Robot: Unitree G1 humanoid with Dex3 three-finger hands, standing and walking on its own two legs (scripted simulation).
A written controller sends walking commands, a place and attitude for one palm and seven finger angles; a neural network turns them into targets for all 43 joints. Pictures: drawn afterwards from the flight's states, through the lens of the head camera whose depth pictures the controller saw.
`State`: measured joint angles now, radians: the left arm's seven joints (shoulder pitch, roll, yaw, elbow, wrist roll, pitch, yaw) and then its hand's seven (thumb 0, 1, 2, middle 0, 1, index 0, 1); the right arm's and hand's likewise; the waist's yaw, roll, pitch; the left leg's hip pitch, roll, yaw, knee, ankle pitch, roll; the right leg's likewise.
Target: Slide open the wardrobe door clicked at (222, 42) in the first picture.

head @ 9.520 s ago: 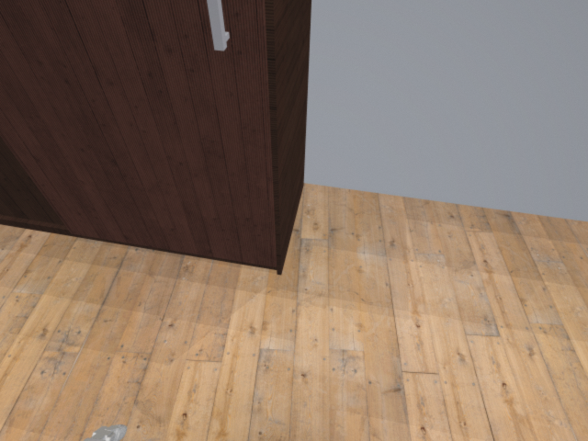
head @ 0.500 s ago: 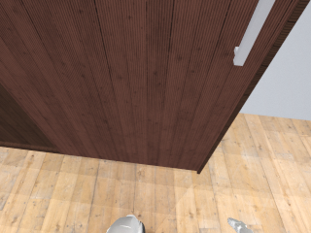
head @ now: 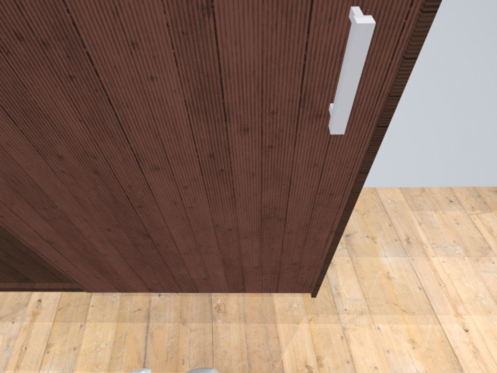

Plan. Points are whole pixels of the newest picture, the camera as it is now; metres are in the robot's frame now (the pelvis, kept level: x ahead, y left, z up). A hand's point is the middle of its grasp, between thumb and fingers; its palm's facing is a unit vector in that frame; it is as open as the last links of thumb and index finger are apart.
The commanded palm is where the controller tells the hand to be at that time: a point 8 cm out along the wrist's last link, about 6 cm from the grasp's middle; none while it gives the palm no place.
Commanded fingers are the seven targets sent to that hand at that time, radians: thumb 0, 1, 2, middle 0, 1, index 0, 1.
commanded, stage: come to a stop and stand still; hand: right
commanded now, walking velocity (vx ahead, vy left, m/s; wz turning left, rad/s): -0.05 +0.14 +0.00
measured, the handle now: (345, 75) +0.46 -0.13 +0.24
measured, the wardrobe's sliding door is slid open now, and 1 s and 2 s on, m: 0.00 0.00 0.00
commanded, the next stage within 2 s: look again from close up in 1.36 s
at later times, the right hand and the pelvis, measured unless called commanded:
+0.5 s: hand out of the picture -0.07 -0.12 -0.15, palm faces +0.06 +0.98 -0.19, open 7.4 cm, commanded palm none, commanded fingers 0.00 -0.90 -0.90 0.20 0.30 0.20 0.30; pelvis -0.05 +0.04 +0.02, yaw +0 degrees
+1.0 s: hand out of the picture -0.05 -0.18 -0.17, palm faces +0.02 +0.98 -0.19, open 7.4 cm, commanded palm none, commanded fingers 0.00 -0.90 -0.90 0.20 0.30 0.20 0.30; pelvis -0.06 -0.01 +0.01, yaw +0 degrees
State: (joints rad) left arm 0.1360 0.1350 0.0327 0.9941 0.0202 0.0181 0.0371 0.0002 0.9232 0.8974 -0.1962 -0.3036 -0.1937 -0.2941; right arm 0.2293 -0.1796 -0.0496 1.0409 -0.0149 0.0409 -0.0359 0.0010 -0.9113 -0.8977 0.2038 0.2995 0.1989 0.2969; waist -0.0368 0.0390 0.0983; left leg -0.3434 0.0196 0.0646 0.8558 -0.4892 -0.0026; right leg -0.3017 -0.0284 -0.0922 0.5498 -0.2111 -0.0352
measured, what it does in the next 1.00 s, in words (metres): steps on the spot: left foot, then right foot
